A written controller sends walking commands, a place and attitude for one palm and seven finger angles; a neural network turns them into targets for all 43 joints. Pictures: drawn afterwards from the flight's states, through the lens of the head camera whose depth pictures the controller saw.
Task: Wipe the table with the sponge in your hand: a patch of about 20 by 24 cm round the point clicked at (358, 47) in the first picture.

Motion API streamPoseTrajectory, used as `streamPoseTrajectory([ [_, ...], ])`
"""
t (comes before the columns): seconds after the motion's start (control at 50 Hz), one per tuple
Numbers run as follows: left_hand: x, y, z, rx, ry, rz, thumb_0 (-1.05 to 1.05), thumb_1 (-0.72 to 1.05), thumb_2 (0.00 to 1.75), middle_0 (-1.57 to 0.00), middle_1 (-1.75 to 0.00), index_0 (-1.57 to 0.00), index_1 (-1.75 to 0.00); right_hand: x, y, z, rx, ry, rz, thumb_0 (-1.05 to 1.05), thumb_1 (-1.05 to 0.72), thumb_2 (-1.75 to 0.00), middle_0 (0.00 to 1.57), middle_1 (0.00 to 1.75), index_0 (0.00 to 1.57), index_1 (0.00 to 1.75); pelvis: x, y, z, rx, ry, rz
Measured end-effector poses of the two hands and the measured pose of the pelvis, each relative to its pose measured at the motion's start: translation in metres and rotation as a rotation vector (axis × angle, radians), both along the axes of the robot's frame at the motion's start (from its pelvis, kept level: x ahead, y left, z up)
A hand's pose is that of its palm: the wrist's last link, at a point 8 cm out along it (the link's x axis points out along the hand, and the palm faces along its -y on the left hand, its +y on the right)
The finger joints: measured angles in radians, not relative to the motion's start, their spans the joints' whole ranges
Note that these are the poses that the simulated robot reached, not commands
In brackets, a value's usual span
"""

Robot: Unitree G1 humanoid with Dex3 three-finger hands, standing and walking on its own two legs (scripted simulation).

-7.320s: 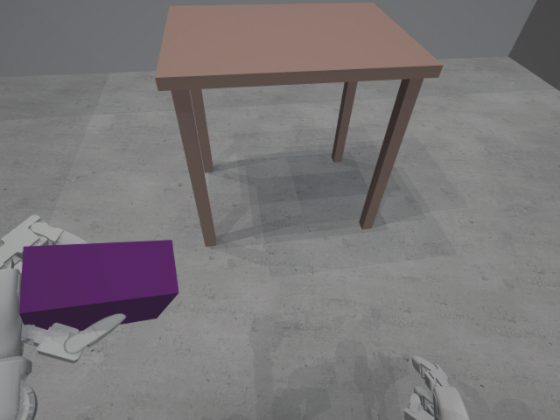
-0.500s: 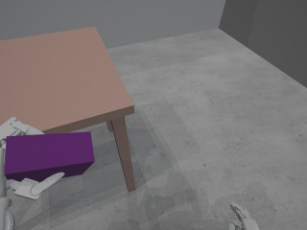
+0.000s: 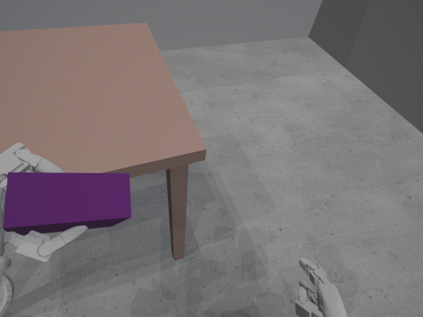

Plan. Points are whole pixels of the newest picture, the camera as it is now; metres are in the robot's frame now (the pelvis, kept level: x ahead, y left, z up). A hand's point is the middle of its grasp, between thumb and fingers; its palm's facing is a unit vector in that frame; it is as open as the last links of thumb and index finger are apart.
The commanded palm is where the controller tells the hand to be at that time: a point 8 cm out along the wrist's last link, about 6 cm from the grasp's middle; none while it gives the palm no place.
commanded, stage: shuffle to correct the standing spot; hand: left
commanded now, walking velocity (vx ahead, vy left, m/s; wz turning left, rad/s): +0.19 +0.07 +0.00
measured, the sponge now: (88, 204) +0.23 +0.21 +0.13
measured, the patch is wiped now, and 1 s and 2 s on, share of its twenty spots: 0.00 0.00 0.00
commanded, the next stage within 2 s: come to a stop and stand still in 0.80 s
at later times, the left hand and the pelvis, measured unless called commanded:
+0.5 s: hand (77, 158) +0.29 +0.25 +0.16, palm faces +0.41 -0.83 -0.37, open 10.1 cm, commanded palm +0.23 +0.28 +0.18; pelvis +0.07 +0.00 -0.02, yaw +0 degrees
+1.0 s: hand (64, 133) +0.34 +0.28 +0.16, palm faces +0.44 -0.80 -0.41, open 10.1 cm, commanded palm +0.28 +0.32 +0.18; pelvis +0.12 +0.03 -0.02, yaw +1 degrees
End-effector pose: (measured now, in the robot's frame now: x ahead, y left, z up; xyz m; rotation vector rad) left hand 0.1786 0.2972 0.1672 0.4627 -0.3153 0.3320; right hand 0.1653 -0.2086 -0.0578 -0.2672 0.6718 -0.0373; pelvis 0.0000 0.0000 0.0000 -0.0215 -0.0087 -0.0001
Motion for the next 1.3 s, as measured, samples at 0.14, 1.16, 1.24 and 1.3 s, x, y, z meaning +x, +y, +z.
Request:
streamPoseTrajectory([
  [0.14, 0.013, 0.006, 0.003, -0.059, -0.048, 0.073, -0.01, -0.49, 1.0, -0.76, -1.34, -0.74, -1.34, 0.03, 0.011, 0.0, 0.003, -0.009, 0.052, 0.02, -0.9, -0.9, 0.21, 0.3, 0.2, 0.3, 0.017, 0.002, 0.0, -0.007, 0.012, 0.01],
  [1.16, 0.127, 0.028, 0.021, 0.073, -0.071, 0.044, -0.01, -0.49, 1.0, -0.76, -1.35, -0.74, -1.35, 0.152, 0.054, -0.023, 0.102, -0.037, -0.004, 0.02, -0.9, -0.9, 0.2, 0.3, 0.2, 0.3, 0.128, 0.035, -0.018, 0.044, -0.028, 0.028],
  [1.24, 0.12, 0.024, 0.025, 0.054, -0.034, 0.049, -0.01, -0.49, 1.0, -0.76, -1.35, -0.74, -1.35, 0.156, 0.063, -0.022, 0.116, -0.025, 0.033, 0.01, -0.9, -0.9, 0.21, 0.3, 0.2, 0.3, 0.138, 0.038, -0.011, 0.01, -0.017, 0.03],
  [1.3, 0.121, 0.034, 0.017, 0.005, 0.0, 0.085, 0.0, -0.49, 1.0, -0.76, -1.35, -0.74, -1.35, 0.155, 0.062, -0.022, 0.084, 0.018, 0.029, 0.01, -0.9, -0.89, 0.21, 0.3, 0.2, 0.3, 0.148, 0.044, -0.006, 0.005, 0.0, 0.024],
])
